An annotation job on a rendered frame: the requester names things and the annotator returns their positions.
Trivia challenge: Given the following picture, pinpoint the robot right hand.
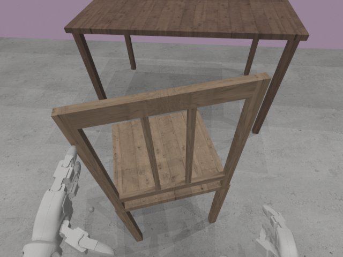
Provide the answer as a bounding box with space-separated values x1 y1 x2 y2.
256 205 300 257

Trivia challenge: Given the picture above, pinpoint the robot left hand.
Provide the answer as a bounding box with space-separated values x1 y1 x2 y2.
31 145 115 256

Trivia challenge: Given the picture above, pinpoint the left robot forearm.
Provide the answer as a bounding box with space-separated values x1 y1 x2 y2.
22 241 63 257

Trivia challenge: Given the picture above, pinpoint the table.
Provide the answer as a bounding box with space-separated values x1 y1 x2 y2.
64 0 309 134

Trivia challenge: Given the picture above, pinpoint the chair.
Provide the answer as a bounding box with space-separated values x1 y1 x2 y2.
51 72 271 242

